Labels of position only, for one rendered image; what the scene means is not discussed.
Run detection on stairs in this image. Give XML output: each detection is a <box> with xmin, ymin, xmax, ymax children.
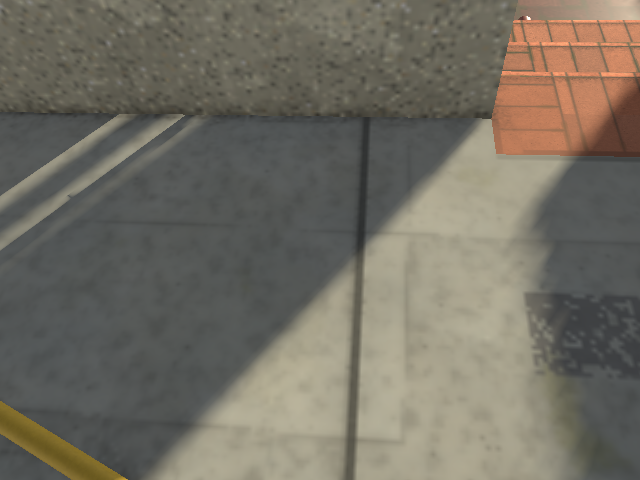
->
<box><xmin>502</xmin><ymin>23</ymin><xmax>640</xmax><ymax>72</ymax></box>

